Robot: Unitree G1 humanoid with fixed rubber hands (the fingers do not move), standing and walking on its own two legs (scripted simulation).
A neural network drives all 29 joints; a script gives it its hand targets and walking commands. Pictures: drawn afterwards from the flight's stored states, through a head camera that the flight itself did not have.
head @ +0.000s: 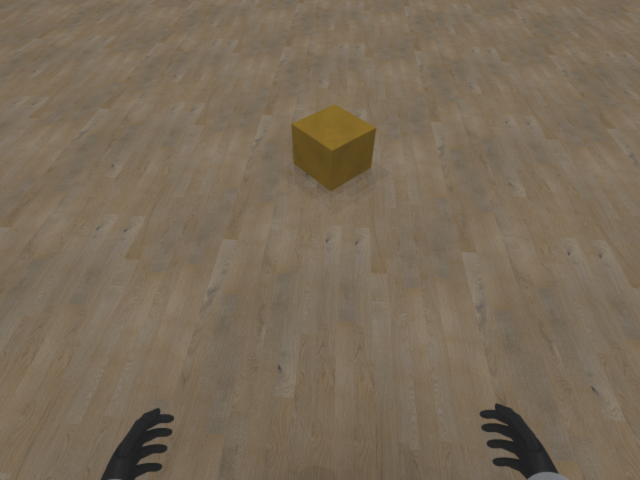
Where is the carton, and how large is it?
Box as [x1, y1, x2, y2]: [292, 104, 375, 190]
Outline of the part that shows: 334,104 292,123 294,163 330,190 370,167 375,127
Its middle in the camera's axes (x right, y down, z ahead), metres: +0.07 -0.44 +1.90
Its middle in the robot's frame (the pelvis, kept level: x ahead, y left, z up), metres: +1.65 -0.08 -0.63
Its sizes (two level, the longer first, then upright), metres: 0.285 0.278 0.233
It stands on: the floor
